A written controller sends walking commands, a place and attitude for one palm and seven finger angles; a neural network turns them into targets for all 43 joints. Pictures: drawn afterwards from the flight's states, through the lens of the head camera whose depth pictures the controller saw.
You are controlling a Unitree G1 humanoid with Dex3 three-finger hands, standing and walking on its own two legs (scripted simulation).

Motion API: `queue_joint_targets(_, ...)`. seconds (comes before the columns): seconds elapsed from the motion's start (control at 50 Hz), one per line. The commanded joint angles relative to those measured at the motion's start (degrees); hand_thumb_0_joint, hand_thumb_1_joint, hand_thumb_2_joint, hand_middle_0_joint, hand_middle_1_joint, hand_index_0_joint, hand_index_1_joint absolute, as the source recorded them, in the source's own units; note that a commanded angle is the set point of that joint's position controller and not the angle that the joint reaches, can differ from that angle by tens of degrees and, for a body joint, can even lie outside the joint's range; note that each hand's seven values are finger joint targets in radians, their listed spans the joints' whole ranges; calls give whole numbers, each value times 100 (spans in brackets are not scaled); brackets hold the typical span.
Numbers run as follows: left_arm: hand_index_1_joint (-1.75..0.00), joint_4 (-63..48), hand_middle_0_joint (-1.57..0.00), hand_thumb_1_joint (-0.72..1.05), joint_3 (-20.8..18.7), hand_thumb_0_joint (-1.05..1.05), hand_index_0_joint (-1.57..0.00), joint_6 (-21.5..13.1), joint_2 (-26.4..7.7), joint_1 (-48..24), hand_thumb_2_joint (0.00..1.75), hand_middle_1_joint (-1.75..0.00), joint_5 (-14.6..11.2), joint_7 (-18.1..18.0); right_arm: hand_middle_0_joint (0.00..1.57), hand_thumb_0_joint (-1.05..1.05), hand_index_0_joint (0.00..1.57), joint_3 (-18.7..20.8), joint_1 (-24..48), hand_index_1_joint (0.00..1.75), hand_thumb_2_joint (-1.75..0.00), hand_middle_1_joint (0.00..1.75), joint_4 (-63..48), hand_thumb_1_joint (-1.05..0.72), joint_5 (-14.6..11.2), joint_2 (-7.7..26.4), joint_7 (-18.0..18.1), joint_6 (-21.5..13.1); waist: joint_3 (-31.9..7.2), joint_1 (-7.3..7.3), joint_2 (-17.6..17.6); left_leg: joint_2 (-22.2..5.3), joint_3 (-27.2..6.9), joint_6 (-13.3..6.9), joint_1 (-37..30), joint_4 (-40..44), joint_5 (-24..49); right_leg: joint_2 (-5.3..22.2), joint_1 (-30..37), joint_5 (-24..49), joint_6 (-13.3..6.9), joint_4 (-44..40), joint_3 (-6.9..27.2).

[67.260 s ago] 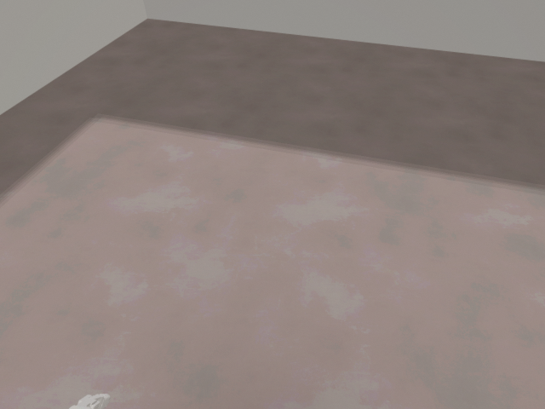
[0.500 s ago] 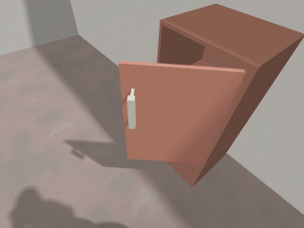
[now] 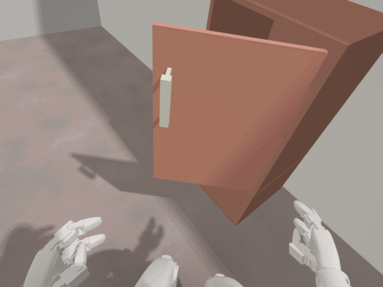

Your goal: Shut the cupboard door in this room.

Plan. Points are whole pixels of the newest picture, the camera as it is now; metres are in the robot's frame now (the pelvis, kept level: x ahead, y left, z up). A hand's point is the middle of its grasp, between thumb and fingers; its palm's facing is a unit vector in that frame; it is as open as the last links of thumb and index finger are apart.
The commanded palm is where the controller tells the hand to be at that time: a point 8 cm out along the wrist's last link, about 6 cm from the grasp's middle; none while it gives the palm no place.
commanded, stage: raise the hand and make a fist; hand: left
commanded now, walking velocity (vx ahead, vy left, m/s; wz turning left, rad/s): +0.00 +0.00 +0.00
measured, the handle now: (166, 98) +0.54 +0.14 +0.10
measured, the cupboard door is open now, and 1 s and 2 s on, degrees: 46 46 46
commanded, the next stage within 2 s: bring the fist close to the handle in 1.40 s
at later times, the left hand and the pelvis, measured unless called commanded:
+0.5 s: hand (95, 193) +0.25 +0.22 +0.09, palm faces +0.06 -1.00 -0.02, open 3.5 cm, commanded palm +0.22 +0.26 +0.08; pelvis +0.06 +0.03 +0.02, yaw +1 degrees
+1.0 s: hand (112, 171) +0.30 +0.20 +0.10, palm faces -0.03 -1.00 -0.04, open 3.1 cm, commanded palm +0.28 +0.26 +0.11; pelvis +0.08 +0.02 +0.04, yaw +1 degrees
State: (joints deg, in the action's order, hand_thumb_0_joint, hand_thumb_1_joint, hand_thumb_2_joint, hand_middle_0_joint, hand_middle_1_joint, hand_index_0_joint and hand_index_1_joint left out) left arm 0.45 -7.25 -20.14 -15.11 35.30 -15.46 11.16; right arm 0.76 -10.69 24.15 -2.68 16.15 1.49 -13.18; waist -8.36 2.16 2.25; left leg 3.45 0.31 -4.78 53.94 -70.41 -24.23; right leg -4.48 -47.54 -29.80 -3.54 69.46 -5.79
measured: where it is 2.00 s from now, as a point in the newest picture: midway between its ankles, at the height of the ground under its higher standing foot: outside the picture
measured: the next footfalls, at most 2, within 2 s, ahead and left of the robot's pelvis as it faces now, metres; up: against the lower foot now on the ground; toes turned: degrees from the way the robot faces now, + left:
none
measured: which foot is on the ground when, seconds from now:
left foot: down 0.00-1.00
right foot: down 0.00-1.00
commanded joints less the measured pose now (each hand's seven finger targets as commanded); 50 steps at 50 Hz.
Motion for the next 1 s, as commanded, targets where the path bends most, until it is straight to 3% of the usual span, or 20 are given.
queue_joint_targets(0.0,-82,-3385,-68,90,350,0,-68,-1652,-401,-1625,90,-82,25,-385,20,0,20,93,339,30,-90,30,-337,-90,35,744,38,-523,-285,-407,-1813,-520,-1497,373,-1277,1882,-2363,132,-1174,-917,36,-994,640)
queue_joint_targets(0.04,-86,-2822,-71,90,576,0,-71,-1570,-389,-1638,90,-86,83,-200,20,0,20,35,269,30,-90,30,-179,-90,-7,781,126,-631,-111,-667,-1231,-531,-1520,299,-913,1622,-2297,141,-1206,-1004,115,-1161,630)
queue_joint_targets(0.1,-92,-1588,-77,90,518,0,-77,-795,-423,-1221,90,-92,209,177,20,0,20,31,76,30,-90,30,-157,-90,-105,733,236,-565,77,-708,-274,-534,-1424,272,-337,1571,-2398,191,-968,-1322,181,-1565,733)
queue_joint_targets(0.12,-94,-917,-79,90,246,0,-79,-393,-608,-998,90,-94,278,257,20,0,20,25,113,30,-90,30,-146,-90,-154,712,257,-484,108,-561,-240,-499,-1300,279,-216,1624,-2317,197,-864,-1358,155,-1669,764)
queue_joint_targets(0.16,-98,-975,-82,90,30,0,-82,261,-678,-917,90,-98,148,481,20,0,20,44,247,30,-90,30,-486,-90,-275,692,261,-333,-502,-222,-154,-410,-1102,299,-350,1825,-2017,305,-217,-1341,177,-1798,817)
queue_joint_targets(0.2,-102,-1316,-86,90,-578,0,-86,719,-967,-810,90,-102,-186,486,20,0,20,52,322,30,-90,30,-692,-90,-278,590,288,-181,-1139,75,30,-323,-902,296,-511,1849,-1471,371,617,-1326,188,-1977,954)
queue_joint_targets(0.22,-104,-1386,-88,90,-998,0,-88,810,-1173,-581,90,-104,-311,355,20,0,20,58,392,30,-90,30,-688,-90,-229,506,301,-125,-1284,257,-150,-309,-832,317,-585,1808,-1207,358,819,-1279,156,-1967,962)
queue_joint_targets(0.28,-110,-2413,-93,90,-1000,0,-93,361,-812,-712,90,-110,-546,-46,20,0,20,29,343,30,-90,30,-670,-90,-145,301,282,-176,-1207,216,-404,-372,-885,367,-1062,1939,-613,257,690,-498,81,-1849,623)
queue_joint_targets(0.32,-114,-2539,-97,90,-733,0,-97,-133,-660,-780,90,-114,-432,-229,20,0,20,38,260,30,-90,30,-481,-90,-60,355,235,-286,-936,120,-527,-461,-1034,409,-1178,2008,-489,158,248,-99,30,-1568,407)
queue_joint_targets(0.38,-120,-2283,-102,90,113,0,-102,-709,-174,-765,90,-120,-194,-148,20,0,20,93,8,30,-90,30,-210,-90,22,465,87,-412,-748,-230,-922,-552,-1254,553,-1668,1876,197,157,-425,420,52,-1209,237)
queue_joint_targets(0.4,-122,-2055,-104,90,253,0,-104,-751,-105,-676,90,-122,-144,-55,20,0,20,129,-65,30,-90,30,-166,-90,22,518,63,-427,-732,-318,-827,-588,-1343,578,-1719,1834,272,170,-563,465,84,-1182,222)
queue_joint_targets(0.44,-126,-1746,-108,90,350,0,-108,-640,-99,-566,90,-126,-68,180,20,0,20,206,-152,30,-90,30,-157,-90,-8,605,60,-412,-729,-390,-570,-603,-1370,557,-1639,1752,421,190,-579,560,126,-1233,244)
queue_joint_targets(0.48,-130,-1793,-112,90,203,0,-112,-444,-320,-458,90,-130,-14,321,20,0,20,264,-190,30,-90,30,-267,-90,-57,680,78,-364,-986,-297,-519,-641,-1465,599,-1836,1884,536,203,-414,626,141,-1276,246)
queue_joint_targets(0.52,-134,-2021,-115,90,-354,0,-115,-260,-842,-479,90,-134,5,258,20,0,20,325,-176,30,-90,30,-302,-90,-52,686,115,-263,-1320,-116,-591,-632,-1457,657,-2090,1961,974,190,-149,842,118,-1280,253)
queue_joint_targets(0.62,-144,-2953,-124,90,-750,0,-124,-379,-862,-558,90,-144,-178,-136,20,0,20,311,-300,30,-90,30,-396,-90,-15,513,100,-10,-1895,118,-1252,-741,-1460,870,-3188,2009,2837,163,92,1483,112,-1241,225)
queue_joint_targets(0.64,-146,-2866,-126,90,-538,0,-126,-404,-591,-511,90,-146,-211,-171,20,0,20,288,-338,30,-90,30,-397,-90,-19,448,78,33,-1767,29,-1196,-770,-1443,882,-3280,1995,3123,164,70,1590,134,-1289,185)
queue_joint_targets(0.76,-150,-1527,-130,90,194,0,-130,-68,-99,-850,90,-150,-3,174,20,0,20,243,-326,30,-90,30,-408,-90,-48,620,55,220,-750,-453,-365,-697,-1235,655,-2347,1981,1833,161,8,1285,200,-1644,168)
queue_joint_targets(0.84,-150,-1635,-130,90,-104,0,-130,171,-562,-1342,90,-150,-7,390,20,0,20,193,-315,30,-90,30,-579,-90,-44,709,124,291,-1035,-356,-458,-633,-1243,598,-2491,2124,1666,179,370,1364,151,-1768,222)
queue_joint_targets(0.92,-150,-2509,-130,90,-902,0,-130,-167,-1247,-1734,90,-150,-183,94,20,0,20,125,-243,30,-90,30,-594,-90,26,614,144,314,-1679,-61,-1020,-600,-1169,678,-3024,2194,2125,162,748,1565,65,-1776,291)
queue_joint_targets(0.98,-150,-2277,-130,90,-671,0,-130,-387,-850,-1745,90,-150,-221,-97,20,0,20,50,-198,30,-90,30,-486,-90,19,507,86,309,-1241,-142,-1178,-646,-1203,693,-3019,2332,1847,149,535,1342,68,-1848,268)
